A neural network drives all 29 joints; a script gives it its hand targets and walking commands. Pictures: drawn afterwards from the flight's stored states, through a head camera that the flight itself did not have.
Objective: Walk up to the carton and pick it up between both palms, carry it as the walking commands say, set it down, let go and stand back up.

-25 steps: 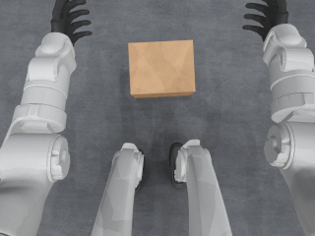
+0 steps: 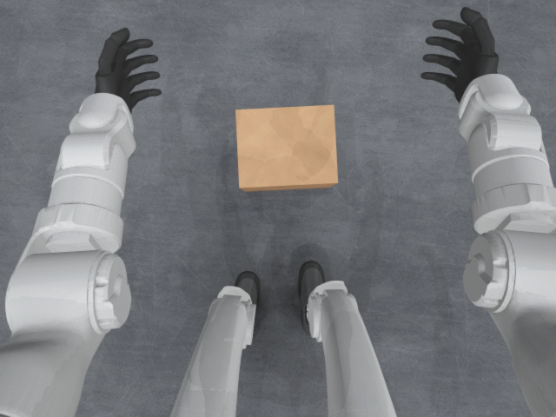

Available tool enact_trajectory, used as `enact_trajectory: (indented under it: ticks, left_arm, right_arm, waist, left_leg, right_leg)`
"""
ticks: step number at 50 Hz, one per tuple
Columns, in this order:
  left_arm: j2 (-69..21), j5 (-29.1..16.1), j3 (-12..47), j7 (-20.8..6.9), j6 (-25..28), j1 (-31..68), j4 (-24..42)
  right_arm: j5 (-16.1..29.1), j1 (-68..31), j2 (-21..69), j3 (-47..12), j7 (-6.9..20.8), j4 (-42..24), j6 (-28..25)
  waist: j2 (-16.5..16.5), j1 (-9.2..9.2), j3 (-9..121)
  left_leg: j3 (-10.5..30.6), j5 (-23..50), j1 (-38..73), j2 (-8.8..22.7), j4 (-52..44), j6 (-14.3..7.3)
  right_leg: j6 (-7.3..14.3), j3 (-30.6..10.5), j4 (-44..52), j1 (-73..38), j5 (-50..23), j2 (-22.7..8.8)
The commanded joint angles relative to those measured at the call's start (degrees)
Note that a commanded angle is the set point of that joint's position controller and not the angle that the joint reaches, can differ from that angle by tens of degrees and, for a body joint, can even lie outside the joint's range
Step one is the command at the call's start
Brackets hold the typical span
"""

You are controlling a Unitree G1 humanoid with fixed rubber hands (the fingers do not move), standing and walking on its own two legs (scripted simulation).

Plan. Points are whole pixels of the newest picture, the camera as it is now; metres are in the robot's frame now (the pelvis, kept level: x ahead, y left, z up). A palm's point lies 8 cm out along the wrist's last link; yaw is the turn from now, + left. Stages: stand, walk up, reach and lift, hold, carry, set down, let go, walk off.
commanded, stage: let go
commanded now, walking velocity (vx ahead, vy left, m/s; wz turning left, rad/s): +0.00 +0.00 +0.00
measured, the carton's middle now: (286, 151) +0.52 -0.03 -0.58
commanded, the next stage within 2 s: stand in 1.28 s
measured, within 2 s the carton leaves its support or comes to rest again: neither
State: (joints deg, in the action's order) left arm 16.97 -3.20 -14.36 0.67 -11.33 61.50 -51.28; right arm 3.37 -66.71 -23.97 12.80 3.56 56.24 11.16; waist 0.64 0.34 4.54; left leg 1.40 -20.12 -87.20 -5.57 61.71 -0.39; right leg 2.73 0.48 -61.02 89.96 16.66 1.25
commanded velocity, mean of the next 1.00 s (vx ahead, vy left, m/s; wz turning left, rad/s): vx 0.00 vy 0.00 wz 0.00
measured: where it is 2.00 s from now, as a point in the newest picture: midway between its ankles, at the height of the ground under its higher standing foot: (278, 315)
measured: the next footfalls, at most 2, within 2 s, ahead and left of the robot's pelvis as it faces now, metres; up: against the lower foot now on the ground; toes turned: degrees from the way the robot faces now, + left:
none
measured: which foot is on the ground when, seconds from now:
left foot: down 0.00-1.00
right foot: down 0.00-1.00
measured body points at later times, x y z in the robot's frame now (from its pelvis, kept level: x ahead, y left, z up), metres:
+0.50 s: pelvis +0.05 +0.02 +0.07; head +0.21 +0.01 +0.49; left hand +0.37 +0.24 -0.02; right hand +0.37 -0.24 -0.01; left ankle +0.05 +0.10 -0.62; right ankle +0.07 -0.09 -0.62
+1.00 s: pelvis +0.06 +0.01 +0.12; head +0.09 +0.01 +0.56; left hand +0.25 +0.24 +0.04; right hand +0.23 -0.25 +0.04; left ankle +0.05 +0.10 -0.62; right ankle +0.07 -0.09 -0.62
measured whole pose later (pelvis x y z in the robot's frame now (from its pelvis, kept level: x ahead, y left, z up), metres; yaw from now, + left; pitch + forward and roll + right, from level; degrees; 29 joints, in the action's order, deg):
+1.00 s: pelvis +0.06 +0.01 +0.12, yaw -2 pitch +1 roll +0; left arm 11.9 -2.6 -2.3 -3.4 -4.5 -13.2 -24.2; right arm 3.4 12.1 -15.4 2.8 4.3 25.7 5.2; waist 0.6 -0.2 -2.7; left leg 2.7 -17.2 -13.6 -3.9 29.9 -1.9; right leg 1.0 -0.5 -29.4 16.3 14.1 2.2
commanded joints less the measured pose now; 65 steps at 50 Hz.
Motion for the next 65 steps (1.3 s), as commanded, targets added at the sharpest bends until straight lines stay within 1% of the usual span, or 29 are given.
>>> enact_trajectory:
  ticks: [1,2,3,4,6,9,13,16,18,22,23,28,32,34,36,40,43,45,47,49,51,55,59,60,61,62,63,64,65]
  left_arm:
    - [3.42,2.45,-1.08,-1.16,3.27,5.21,13.52]
    - [4.42,2.81,-1.02,-1.1,3.86,-1.09,15.33]
    - [4.43,2.32,0.41,-1.08,3.71,-1.76,17.04]
    - [5.74,1.9,1.15,-1.3,3.78,-2.77,18.74]
    - [6.31,1.27,3.32,-1.9,2.96,-8.1,22.12]
    - [4.94,2.43,4.7,-2.08,2.26,-14.75,26.89]
    - [2.62,2.28,4.68,-3.51,2.81,-24.48,27.72]
    - [0.88,3.67,5.59,-4.05,3.86,-36.95,19.12]
    - [-1.67,2.03,8.59,-4.7,5.26,-38.12,19.3]
    - [-0.26,2.24,9.47,-3.87,7.37,-41.3,20.11]
    - [-0.59,2.16,10.04,-3.81,7.71,-45.88,22.2]
    - [-1.17,1.37,11.83,-3.38,10.13,-54.79,28.04]
    - [-1.68,2.44,11.6,-2.99,10.99,-64.92,33.21]
    - [-0.95,1.61,12.21,-3.21,10.47,-66.04,33.63]
    - [-0.54,1.75,12.63,-2.98,10.49,-66.86,34.1]
    - [-0.25,2.09,13.08,-3.76,10.06,-72.29,35.77]
    - [-0.05,2.1,13.29,-4.27,8.93,-71.69,34.33]
    - [0.04,2.27,13.88,-4.6,7.81,-72.55,33.07]
    - [0.53,2.24,13.08,-4.91,7.39,-71.07,34.45]
    - [0.64,3.43,12.38,-5.11,6.34,-71.54,34.86]
    - [0.49,2.98,11.95,-5.33,5.78,-72.32,33.97]
    - [0.98,3.57,11.18,-5.02,5.2,-73.65,35.34]
    - [1.67,3.14,12.44,-4.83,5.05,-72.36,35.12]
    - [1.64,3.55,12.11,-4.58,4.9,-74.43,34.96]
    - [1.69,3.76,11.91,-4.31,4.76,-73.86,35.27]
    - [1.64,3.8,12.17,-4.39,4.75,-72.92,36.42]
    - [8.19,5.7,8.17,-1.47,7.24,-72.26,25.62]
    - [9.67,6.34,7.85,-0.46,8.2,-70.98,25.44]
    - [7.67,6.35,8.35,-0.4,8.14,-70.06,24.86]
  right_arm:
    - [-6.27,-0.33,-0.32,5.2,0.21,-8.35,-2.91]
    - [-6.05,1.97,-1.38,4.91,0.03,-15.17,-3.37]
    - [-8.03,3.03,-2.6,4.48,-0.37,-19.1,-3.42]
    - [-6.43,4.81,-1.99,3.53,-0.44,-20.72,-3.2]
    - [-7.81,8.98,-3.23,3.31,-0.82,-25.82,-2.34]
    - [-6.81,18.85,-0.87,0.87,-0.21,-29.05,-1.17]
    - [-5.16,27.97,2.3,-1.88,0.61,-30.81,-1.95]
    - [-3.73,37.94,6.56,-4.96,1.71,-25.76,-3.3]
    - [-3.23,38.5,5.84,-4.15,1.47,-26.59,-4.84]
    - [-2.38,44.03,6.64,-6.03,1.56,-23.66,-6.75]
    - [-3.48,50.33,5.8,-5.95,1.19,-23.6,-6.96]
    - [-2.57,60.45,6.26,-7.0,0.55,-29.04,-9.42]
    - [-1.54,66.82,5.63,-8.56,0.96,-35.2,-10.34]
    - [-1.9,69.42,5.72,-8.05,0.53,-36.02,-10.18]
    - [-1.91,70.18,5.8,-8.69,0.75,-35.78,-10.07]
    - [-2.33,76.2,6.81,-10.51,0.9,-38.89,-9.53]
    - [-3.57,78.04,6.87,-10.14,0.85,-37.47,-8.45]
    - [-4.13,79.64,5.79,-10.32,0.91,-35.95,-6.88]
    - [-3.73,78.06,6.2,-10.29,0.89,-38.6,-6.49]
    - [-3.72,78.02,5.6,-9.59,1.28,-38.38,-5.73]
    - [-4.24,77.16,5.12,-9.78,1.29,-40.19,-5.4]
    - [-3.54,78.97,5.93,-9.59,1.39,-40.51,-4.77]
    - [-3.38,77.9,6.48,-9.95,0.94,-40.4,-4.51]
    - [-3.66,80.64,5.87,-9.86,0.8,-38.73,-3.91]
    - [-3.05,79.76,6.51,-10.47,1.08,-40.11,-4.49]
    - [-2.72,78.8,7.59,-11.36,1.1,-40.46,-4.47]
    - [-5.92,74.19,-2.53,-7.61,-1.79,-31.71,-6.01]
    - [-6.8,77.36,-1.32,-7.32,-2.71,-30.12,-7.27]
    - [-7.32,75.87,-3.18,-6.83,-3.21,-29.6,-8.0]
  waist:
    - [-5.88,-3.19,64.06]
    - [-4.36,-1.28,72.99]
    - [-8.22,-2.86,74.33]
    - [-6.13,-1.91,74.39]
    - [-9.01,-3.21,73.2]
    - [-5.02,-2.11,67.35]
    - [-5.24,-0.6,57.7]
    - [-4.36,1.56,45.21]
    - [-4.32,-1.09,39.1]
    - [-0.79,0.2,28.51]
    - [-1.23,-1.3,29.49]
    - [0.09,-1.28,27.97]
    - [2.8,0.75,23.06]
    - [-0.01,-1.18,17.14]
    - [1.79,-0.29,12.63]
    - [-1.21,0.28,5.72]
    - [-1.46,-0.78,0.02]
    - [0.39,-1.07,-4.31]
    - [-1.86,-0.89,-3.26]
    - [1.98,-0.63,-4.54]
    - [-2.36,-0.71,-4.4]
    - [0.08,-0.37,-2.89]
    - [-3.54,-1.25,-2.74]
    - [0.66,-0.48,-3.53]
    - [0.18,-0.65,-1.6]
    - [-0.72,0.22,-2.78]
    - [-1.11,2.07,0.69]
    - [-2.78,-0.35,-1.61]
    - [-1.33,-0.13,-4.01]
  left_leg:
    - [-0.03,24.2,21.46,1.93,-6.92,2.26]
    - [-0.52,29.31,26.28,1.27,-6.45,2.4]
    - [-0.74,28.47,21.18,0.87,-6.23,2.19]
    - [-1.83,27.88,19.02,0.48,-6.74,1.94]
    - [-1.43,25.33,17.4,0.95,-8.62,1.89]
    - [-0.67,27.87,29.94,1.72,-10.39,2.05]
    - [0.82,26.82,38.53,2.85,-13.42,1.6]
    - [2.28,25.67,43.72,3.82,-16.76,1.3]
    - [2.83,24.38,45.32,4.49,-18.33,1.05]
    - [4.47,24.34,52.55,5.12,-21.56,1.84]
    - [4.59,24.61,54.71,5.38,-22.63,2.11]
    - [5.37,28.65,63.87,5.73,-25.69,2.55]
    - [4.39,25.21,67.73,5.51,-30.29,3.24]
    - [3.81,20.88,67.35,5.57,-31.49,2.5]
    - [3.93,20.88,67.94,5.92,-33.89,2.29]
    - [2.07,13.6,69.04,5.75,-38.33,1.55]
    - [0.98,8.4,68.84,6.07,-40.32,0.41]
    - [0.84,7.8,66.97,6.61,-41.56,0.53]
    - [0.52,7.42,68.96,5.94,-40.8,0.3]
    - [1.03,6.65,68.92,6.81,-41.56,0.53]
    - [-0.1,7.58,69.79,5.47,-40.41,0.43]
    - [0.31,8.92,71.36,5.19,-39.38,0.21]
    - [0.83,9.93,73.06,5.31,-38.78,-0.23]
    - [1.13,11.28,72.56,5.78,-39.09,0.09]
    - [0.92,10.75,74.24,5.41,-38.23,0.18]
    - [1.12,9.39,72.31,5.77,-38.48,-0.2]
    - [3.68,4.88,69.5,6.08,-37.47,1.31]
    - [4.56,-0.09,73.16,6.4,-37.43,1.25]
    - [5.53,-4.43,72.57,6.47,-38.14,1.03]
  right_leg:
    - [-2.31,-5.3,1.99,-61.04,-38.34,-0.17]
    - [-2.61,-6.43,1.18,-67.24,-46.15,-0.09]
    - [-2.64,-7.39,0.24,-73.48,-51.32,-0.66]
    - [-2.68,-8.28,-0.15,-76.9,-55.09,-1.67]
    - [-2.26,-8.64,1.04,-83.59,-55.23,-1.95]
    - [-2.02,-7.11,4.71,-75.43,-46.22,-0.72]
    - [-2.38,-5.45,8.85,-70.31,-37.59,-0.22]
    - [-2.97,-4.08,13.26,-64.71,-30.6,-0.1]
    - [-2.79,-4.14,15.67,-62.33,-27.76,0.29]
    - [-2.87,-2.84,19.18,-59.61,-19.65,0.05]
    - [-2.29,-3.83,20.72,-63.25,-20.47,0.25]
    - [-2.42,-3.6,23.31,-70.95,-21.14,0.33]
    - [-2.31,-3.36,26.67,-77.39,-18.76,0.0]
    - [-2.5,-3.57,28.61,-78.59,-16.46,0.32]
    - [-2.51,-3.02,30.15,-79.18,-15.86,0.36]
    - [-2.29,-2.85,33.79,-86.75,-13.91,0.55]
    - [-2.27,-2.17,35.13,-87.95,-11.41,0.52]
    - [-2.24,-1.52,34.97,-89.7,-11.81,1.22]
    - [-2.43,-1.49,35.15,-90.78,-11.16,1.17]
    - [-2.42,-1.3,35.06,-92.11,-11.02,1.12]
    - [-2.73,-1.47,35.65,-92.28,-10.68,0.81]
    - [-2.85,-1.4,34.49,-94.9,-12.64,0.59]
    - [-3.37,-1.51,33.9,-92.78,-13.19,0.82]
    - [-3.21,-1.4,33.11,-94.02,-13.93,0.86]
    - [-2.98,-1.63,33.5,-93.23,-13.62,0.4]
    - [-3.19,-1.49,33.19,-93.14,-12.36,0.29]
    - [-3.89,-4.19,34.93,-83.97,-7.01,-4.13]
    - [-4.03,-5.25,37.1,-79.4,2.78,-3.66]
    - [-3.32,-6.44,38.41,-75.93,7.34,-3.64]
